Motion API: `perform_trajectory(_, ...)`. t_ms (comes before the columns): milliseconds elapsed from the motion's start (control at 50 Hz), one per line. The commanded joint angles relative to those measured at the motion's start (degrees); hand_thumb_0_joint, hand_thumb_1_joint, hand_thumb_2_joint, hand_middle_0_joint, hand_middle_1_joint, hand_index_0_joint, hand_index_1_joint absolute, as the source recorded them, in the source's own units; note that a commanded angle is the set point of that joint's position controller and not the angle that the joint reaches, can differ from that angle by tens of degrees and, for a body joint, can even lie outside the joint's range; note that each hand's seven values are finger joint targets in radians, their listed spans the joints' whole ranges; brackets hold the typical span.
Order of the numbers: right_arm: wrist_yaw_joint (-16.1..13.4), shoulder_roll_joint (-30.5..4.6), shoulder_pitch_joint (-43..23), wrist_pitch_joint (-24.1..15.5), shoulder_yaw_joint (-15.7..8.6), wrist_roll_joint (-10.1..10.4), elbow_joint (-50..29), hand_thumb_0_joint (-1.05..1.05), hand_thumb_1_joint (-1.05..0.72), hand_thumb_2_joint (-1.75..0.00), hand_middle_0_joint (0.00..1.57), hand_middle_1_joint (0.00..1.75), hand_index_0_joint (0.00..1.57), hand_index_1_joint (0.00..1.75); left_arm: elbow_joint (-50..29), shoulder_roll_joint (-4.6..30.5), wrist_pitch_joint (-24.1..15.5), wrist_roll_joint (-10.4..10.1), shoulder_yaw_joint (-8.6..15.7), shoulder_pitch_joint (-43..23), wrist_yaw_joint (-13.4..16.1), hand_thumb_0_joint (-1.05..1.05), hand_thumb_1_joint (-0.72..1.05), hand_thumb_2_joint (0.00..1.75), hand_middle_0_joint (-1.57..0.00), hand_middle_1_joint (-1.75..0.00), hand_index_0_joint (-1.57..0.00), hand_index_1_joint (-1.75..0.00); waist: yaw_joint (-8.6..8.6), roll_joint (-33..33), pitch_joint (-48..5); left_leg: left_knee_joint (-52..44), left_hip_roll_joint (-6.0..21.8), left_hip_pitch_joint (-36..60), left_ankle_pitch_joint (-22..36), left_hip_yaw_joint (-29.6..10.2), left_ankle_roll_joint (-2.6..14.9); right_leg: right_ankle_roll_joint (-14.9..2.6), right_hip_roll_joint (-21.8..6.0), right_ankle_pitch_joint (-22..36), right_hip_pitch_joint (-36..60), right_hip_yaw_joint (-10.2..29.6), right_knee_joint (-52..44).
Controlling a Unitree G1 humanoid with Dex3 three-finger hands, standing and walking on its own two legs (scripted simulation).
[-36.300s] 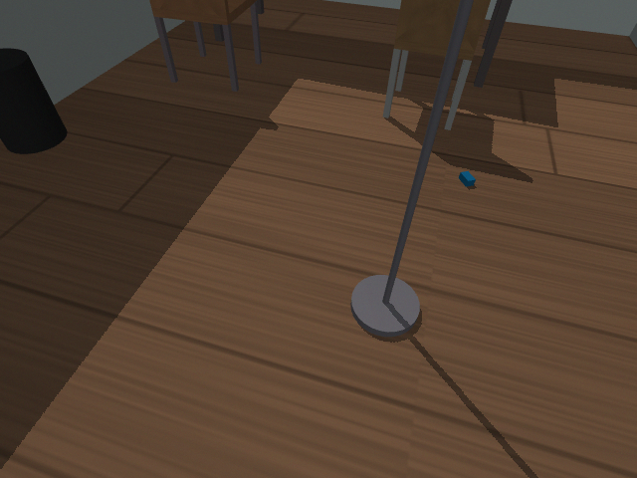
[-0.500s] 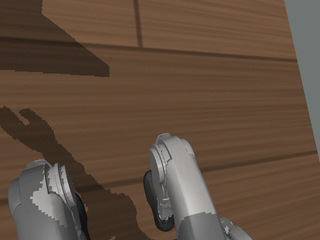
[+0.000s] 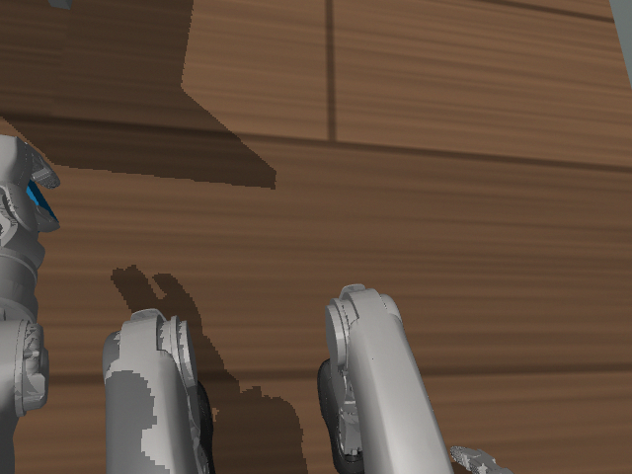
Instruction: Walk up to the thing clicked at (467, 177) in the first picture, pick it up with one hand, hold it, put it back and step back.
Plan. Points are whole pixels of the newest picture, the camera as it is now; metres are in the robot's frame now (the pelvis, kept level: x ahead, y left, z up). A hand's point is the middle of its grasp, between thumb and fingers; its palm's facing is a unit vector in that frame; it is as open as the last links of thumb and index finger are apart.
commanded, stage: lift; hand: left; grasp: from above
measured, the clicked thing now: (22, 204) +0.48 +0.34 -0.16
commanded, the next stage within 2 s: hold in 1.24 s
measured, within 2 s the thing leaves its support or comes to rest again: neither
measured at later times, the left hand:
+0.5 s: hand out of the picture +0.38 +0.29 +0.07, palm faces -0.35 -0.23 -0.91, open 6.8 cm
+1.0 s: hand out of the picture +0.35 +0.27 +0.24, palm faces -0.39 -0.25 -0.88, open 7.2 cm
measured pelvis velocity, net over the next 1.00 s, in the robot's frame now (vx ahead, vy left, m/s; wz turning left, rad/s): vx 0.05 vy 0.00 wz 0.11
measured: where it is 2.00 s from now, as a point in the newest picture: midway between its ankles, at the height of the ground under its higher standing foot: (273, 451)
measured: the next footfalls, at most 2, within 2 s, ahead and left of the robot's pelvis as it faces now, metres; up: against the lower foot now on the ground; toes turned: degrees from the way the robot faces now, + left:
none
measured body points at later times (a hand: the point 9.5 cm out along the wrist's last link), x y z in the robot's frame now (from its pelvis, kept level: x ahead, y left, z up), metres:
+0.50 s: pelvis +0.00 +0.00 +0.15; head +0.15 +0.02 +0.58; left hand +0.40 +0.30 +0.12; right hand +0.14 -0.25 +0.02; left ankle +0.08 +0.14 -0.33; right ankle +0.10 -0.13 -0.33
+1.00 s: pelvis +0.05 +0.00 +0.32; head +0.12 +0.01 +0.77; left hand +0.37 +0.28 +0.29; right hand +0.18 -0.25 +0.20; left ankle +0.08 +0.14 -0.33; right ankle +0.10 -0.13 -0.33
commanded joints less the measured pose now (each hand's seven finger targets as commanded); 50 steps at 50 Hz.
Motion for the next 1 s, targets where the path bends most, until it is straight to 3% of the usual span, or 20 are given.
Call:
perform_trajectory(0,-1.7,-12.3,9.8,0.1,-5.9,1.1,-2.1,0.00,-0.90,-0.90,0.20,0.30,0.20,0.30,-12.3,14.1,1.4,-0.2,0.7,-16.7,2.6,0.00,0.74,0.29,-1.12,-0.28,-1.14,-0.26,1.50,13.2,-42.1,-18.9,-1.3,34.2,6.5,5.4,2.53,-4.42,2.1,10.0,20.6,-4.0,-17.9)
perform_trajectory(80,-2.8,-11.3,8.6,-0.5,-6.5,1.8,-1.6,0.00,-0.90,-0.90,0.20,0.30,0.20,0.30,-14.9,9.5,3.0,-2.1,-2.5,-15.5,2.4,0.00,0.74,0.29,-1.13,-0.26,-1.15,-0.25,1.19,12.7,-39.9,-23.2,-1.3,36.4,3.8,5.1,2.52,-4.22,2.0,7.8,21.6,-3.3,-21.7)
perform_trajectory(100,-3.3,-11.2,8.3,-0.5,-6.7,2.0,-1.7,0.00,-0.90,-0.90,0.20,0.30,0.20,0.30,-17.3,10.3,3.1,-2.5,-2.2,-15.6,2.4,0.00,0.73,0.29,-1.12,-0.27,-1.14,-0.25,1.74,12.2,-40.4,-23.9,-1.4,36.9,3.3,5.2,2.63,-4.20,2.0,6.8,22.8,-2.9,-23.4)
perform_trajectory(120,-3.4,-11.0,8.0,-0.7,-6.8,2.1,-1.8,0.00,-0.90,-0.90,0.20,0.30,0.20,0.30,-15.5,9.0,3.7,-2.6,-3.1,-12.9,2.0,0.00,0.73,0.30,-1.12,-0.26,-1.13,-0.25,1.79,10.9,-39.7,-24.6,-1.4,36.9,3.5,5.5,2.67,-4.22,2.2,6.6,24.4,-2.6,-24.3)
perform_trajectory(180,-4.6,-10.4,7.3,-0.9,-7.1,2.7,-1.8,0.00,-0.90,-0.90,0.20,0.30,0.20,0.30,-20.0,7.0,4.6,-3.2,-4.6,-11.3,0.6,0.00,0.77,0.30,-1.15,-0.26,-1.17,-0.24,2.42,10.8,-40.8,-27.6,-1.5,40.2,4.1,5.6,2.70,-4.00,1.8,7.8,27.1,-2.2,-27.2)
perform_trajectory(260,-6.7,-9.4,4.9,-0.6,-7.1,3.5,-3.1,0.00,-0.90,-0.90,0.20,0.30,0.20,0.30,-26.3,8.6,5.9,-3.3,-4.2,-5.8,-0.5,0.00,0.75,0.30,-1.14,-0.27,-1.15,-0.25,4.27,8.1,-41.3,-32.7,-1.5,43.9,2.5,5.5,2.73,-3.79,1.9,5.4,33.4,-1.1,-32.5)
perform_trajectory(300,-7.6,-8.7,4.1,-0.4,-7.0,3.8,-3.4,0.00,-0.89,-0.90,0.20,0.30,0.20,0.30,-28.7,6.8,6.7,-3.7,-5.3,-4.6,-1.3,0.00,0.75,0.30,-1.14,-0.27,-1.16,-0.25,3.81,7.9,-40.2,-35.7,-1.5,46.4,2.4,5.4,2.78,-3.55,1.7,5.8,36.0,-0.9,-35.1)
perform_trajectory(320,-8.2,-8.7,3.5,-0.4,-6.9,4.1,-3.4,0.00,-0.89,-0.90,0.20,0.30,0.20,0.30,-29.9,7.1,7.3,-3.9,-5.0,-3.1,-1.6,0.00,0.74,0.30,-1.14,-0.25,-1.15,-0.25,4.72,7.8,-40.2,-37.6,-1.5,48.6,2.1,5.1,2.66,-3.51,1.7,5.8,37.5,-0.9,-36.3)
perform_trajectory(340,-8.8,-8.3,3.0,-0.4,-6.8,4.3,-3.6,0.00,-0.90,-0.90,0.20,0.30,0.20,0.30,-30.3,5.4,7.9,-4.0,-6.2,-2.0,-2.0,0.00,0.72,0.31,-1.13,-0.27,-1.13,-0.26,4.57,8.3,-39.4,-39.3,-1.4,50.0,1.8,5.1,2.52,-3.49,1.7,5.8,38.4,-0.9,-37.5)
perform_trajectory(380,-10.1,-8.0,2.2,-0.3,-6.4,4.7,-3.9,0.00,-0.89,-0.90,0.20,0.30,0.20,0.30,-32.8,6.9,9.2,-4.4,-4.8,0.6,-1.7,0.00,0.72,0.32,-1.12,-0.28,-1.13,-0.27,5.75,7.3,-40.0,-42.1,-1.5,53.5,2.6,5.3,2.50,-3.36,1.7,6.2,42.8,-0.5,-40.7)
perform_trajectory(460,-12.0,-6.4,1.2,-0.9,-5.7,5.4,-3.0,0.00,-0.89,-0.90,0.20,0.30,0.20,0.30,-33.3,1.7,11.9,-5.6,-8.2,4.9,-1.4,0.00,0.68,0.35,-1.10,-0.29,-1.10,-0.29,4.90,4.7,-36.1,-46.6,-1.8,57.9,5.1,6.7,2.59,-3.15,1.6,7.9,49.3,0.5,-47.5)
perform_trajectory(540,-13.5,-6.0,0.6,-2.3,-5.6,5.9,-1.9,0.00,-0.89,-0.90,0.20,0.30,0.20,0.30,-35.0,-0.2,12.8,-6.3,-10.5,6.5,-1.6,0.00,0.62,0.39,-1.06,-0.30,-1.06,-0.30,5.38,5.2,-31.8,-54.0,-1.8,64.3,3.0,5.6,2.18,-3.23,1.6,6.7,53.9,1.0,-52.9)
perform_trajectory(640,-14.9,-4.7,0.6,-4.3,-5.2,6.4,-0.7,0.00,-0.89,-0.90,0.20,0.30,0.20,0.30,-33.1,-4.7,12.0,-6.6,-13.6,10.0,-1.4,0.00,0.59,0.42,-1.05,-0.31,-1.04,-0.32,4.76,2.6,-26.6,-60.0,-2.0,70.1,7.1,6.3,2.15,-3.22,1.7,10.2,61.5,1.8,-60.1)
perform_trajectory(740,-15.6,-4.5,0.7,-5.7,-5.4,6.5,0.3,0.00,-0.89,-0.90,0.20,0.30,0.20,0.30,-31.7,-6.1,11.8,-6.1,-14.0,11.6,0.2,0.00,0.62,0.44,-1.05,-0.35,-1.05,-0.36,6.12,4.2,-24.6,-67.6,-1.7,79.5,10.9,5.7,1.51,-3.34,1.6,13.6,68.2,1.8,-65.5)
perform_trajectory(820,-15.7,-4.0,1.2,-6.5,-5.2,6.6,1.5,0.00,-0.89,-0.90,0.20,0.30,0.20,0.30,-29.4,-8.4,12.8,-6.6,-15.2,12.0,1.7,0.00,0.65,0.41,-1.06,-0.34,-1.06,-0.33,5.98,2.7,-21.3,-71.9,-2.1,82.9,13.9,6.7,1.62,-3.13,1.5,16.1,74.1,2.3,-71.1)
perform_trajectory(860,-15.8,-4.1,1.4,-6.8,-5.3,6.5,1.4,0.00,-0.88,-0.90,0.20,0.30,0.20,0.30,-29.1,-7.9,12.8,-6.6,-15.0,12.1,2.0,0.00,0.66,0.41,-1.08,-0.31,-1.07,-0.32,6.48,3.0,-20.7,-74.4,-2.1,85.6,14.9,6.8,1.49,-3.06,1.4,17.0,76.9,2.3,-73.1)
perform_trajectory(880,-15.8,-3.7,1.4,-6.9,-5.2,6.6,1.6,0.00,-0.89,-0.90,0.20,0.30,0.20,0.30,-28.2,-10.4,12.7,-6.8,-16.5,12.6,1.9,0.00,0.67,0.41,-1.08,-0.32,-1.08,-0.32,6.17,2.5,-19.2,-75.7,-2.2,86.3,15.3,6.8,1.44,-3.09,1.6,17.3,77.4,2.2,-74.2)
perform_trajectory(960,-15.8,-4.0,1.8,-7.2,-5.6,6.3,1.3,0.00,-0.88,-0.90,0.20,0.30,0.20,0.30,-29.7,-8.5,12.3,-6.7,-15.2,11.8,2.5,0.00,0.70,0.42,-1.10,-0.32,-1.10,-0.32,7.24,2.5,-20.4,-78.8,-2.4,91.5,20.8,7.4,1.41,-2.71,1.2,22.6,83.7,2.6,-77.5)
perform_trajectory(980,-15.8,-3.6,1.9,-7.0,-5.4,6.4,1.5,0.00,-0.89,-0.90,0.20,0.30,0.20,0.30,-27.5,-10.0,12.7,-6.6,-15.8,15.1,2.7,0.00,0.72,0.41,-1.12,-0.31,-1.11,-0.31,7.23,0.7,-19.5,-79.2,-2.5,92.1,22.4,7.4,1.62,-2.47,1.2,24.6,85.0,2.8,-78.4)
